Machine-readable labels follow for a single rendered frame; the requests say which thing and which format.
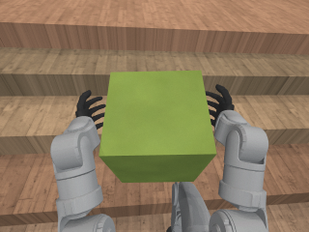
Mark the right robot forearm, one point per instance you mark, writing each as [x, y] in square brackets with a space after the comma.
[245, 160]

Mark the robot left upper arm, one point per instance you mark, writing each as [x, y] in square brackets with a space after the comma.
[94, 223]

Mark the left robot hand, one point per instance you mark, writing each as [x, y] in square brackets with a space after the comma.
[83, 107]

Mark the robot right upper arm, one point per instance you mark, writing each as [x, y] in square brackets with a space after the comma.
[225, 220]

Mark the right robot hand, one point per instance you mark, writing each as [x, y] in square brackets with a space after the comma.
[225, 102]

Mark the robot right shin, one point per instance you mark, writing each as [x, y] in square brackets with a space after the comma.
[176, 219]

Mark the left robot forearm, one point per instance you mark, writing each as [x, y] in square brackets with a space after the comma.
[74, 169]

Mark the carton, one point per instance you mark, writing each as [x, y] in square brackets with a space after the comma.
[157, 127]

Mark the right robot thigh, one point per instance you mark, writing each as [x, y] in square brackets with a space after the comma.
[195, 215]

